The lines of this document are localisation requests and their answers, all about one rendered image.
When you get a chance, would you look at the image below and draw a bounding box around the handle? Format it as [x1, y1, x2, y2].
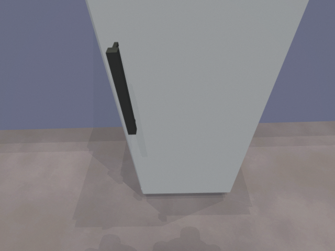
[106, 42, 137, 135]

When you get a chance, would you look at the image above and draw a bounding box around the fridge door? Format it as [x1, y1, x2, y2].
[87, 0, 309, 194]

